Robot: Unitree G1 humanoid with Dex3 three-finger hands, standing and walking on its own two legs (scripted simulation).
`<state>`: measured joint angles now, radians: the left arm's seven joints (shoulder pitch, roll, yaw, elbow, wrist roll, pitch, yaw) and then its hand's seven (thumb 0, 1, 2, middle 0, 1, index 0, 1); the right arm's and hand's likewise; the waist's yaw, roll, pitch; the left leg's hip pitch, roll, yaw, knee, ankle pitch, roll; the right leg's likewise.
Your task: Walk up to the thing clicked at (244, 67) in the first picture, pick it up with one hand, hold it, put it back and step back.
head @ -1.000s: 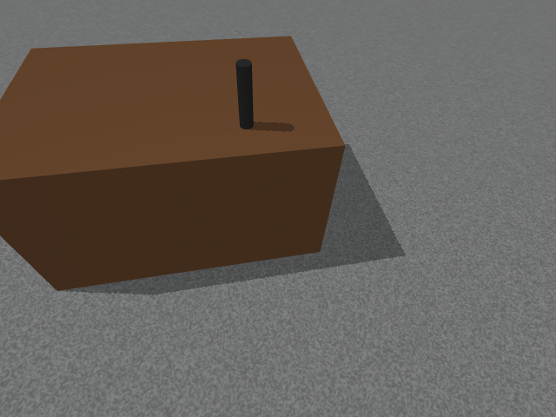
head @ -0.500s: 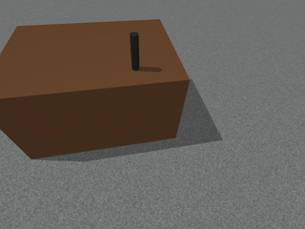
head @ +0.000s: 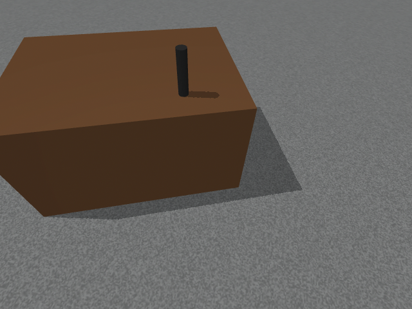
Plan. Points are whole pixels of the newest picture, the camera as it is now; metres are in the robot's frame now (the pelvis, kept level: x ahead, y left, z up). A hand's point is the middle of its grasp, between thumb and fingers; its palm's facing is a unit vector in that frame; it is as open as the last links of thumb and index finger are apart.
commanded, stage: stand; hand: right
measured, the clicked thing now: (182, 72) +0.95 +0.11 -0.08
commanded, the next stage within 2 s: walk up in 0.12 s
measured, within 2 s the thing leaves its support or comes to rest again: neither
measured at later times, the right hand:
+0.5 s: hand (296, 302) +0.17 -0.20 -0.16, palm faces -0.13 +0.90 -0.41, open 7.4 cm
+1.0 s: hand (247, 217) +0.37 -0.11 -0.16, palm faces -0.30 +0.89 -0.33, open 7.4 cm
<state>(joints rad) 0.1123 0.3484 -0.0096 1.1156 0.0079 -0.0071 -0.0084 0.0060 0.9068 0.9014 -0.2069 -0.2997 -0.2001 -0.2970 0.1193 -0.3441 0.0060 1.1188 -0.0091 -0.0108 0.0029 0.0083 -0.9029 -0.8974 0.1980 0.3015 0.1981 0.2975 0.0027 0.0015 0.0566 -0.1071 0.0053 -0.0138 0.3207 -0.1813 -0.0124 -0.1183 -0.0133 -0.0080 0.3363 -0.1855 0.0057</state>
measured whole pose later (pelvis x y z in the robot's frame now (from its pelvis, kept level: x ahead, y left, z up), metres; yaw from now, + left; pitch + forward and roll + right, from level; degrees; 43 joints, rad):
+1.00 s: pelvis +0.24 +0.13 -0.02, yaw +14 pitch -3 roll -1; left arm 0.34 0.39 0.05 0.85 0.02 -0.09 -0.04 0.01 0.90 0.90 -0.21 -0.30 -0.20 -0.30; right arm 0.30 -0.44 -0.07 0.85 -0.02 -0.02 0.06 0.01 -0.90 -0.90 0.20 0.30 0.20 0.30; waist 0.04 0.08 0.08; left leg -0.48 0.02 -0.05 0.97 -0.37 0.01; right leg -0.22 -0.06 -0.11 0.56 -0.28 -0.02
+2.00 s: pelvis +0.39 +0.21 -0.02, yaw +13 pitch -3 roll +0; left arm 0.08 0.38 0.01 1.00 0.00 0.02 -0.03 0.01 0.91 0.90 -0.21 -0.30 -0.20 -0.30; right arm 0.16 -0.37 0.00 1.03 -0.01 -0.03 0.00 0.01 -0.90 -0.90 0.20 0.30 0.20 0.30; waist 0.00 -0.03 0.09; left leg -0.21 0.02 0.03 0.57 -0.32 -0.01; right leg -0.30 -0.02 -0.01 0.56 -0.21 0.00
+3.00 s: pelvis +0.41 +0.21 +0.00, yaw +13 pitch -2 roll +0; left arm 0.08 0.35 0.01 1.14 0.01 -0.01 -0.02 0.01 0.91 0.90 -0.21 -0.30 -0.20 -0.30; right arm 0.12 -0.35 0.00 1.14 -0.01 -0.01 0.01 0.01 -0.90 -0.90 0.20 0.30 0.20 0.30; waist 0.00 0.00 0.05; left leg -0.07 0.03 0.03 0.32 -0.21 -0.03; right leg -0.18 -0.01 -0.02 0.34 -0.12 -0.01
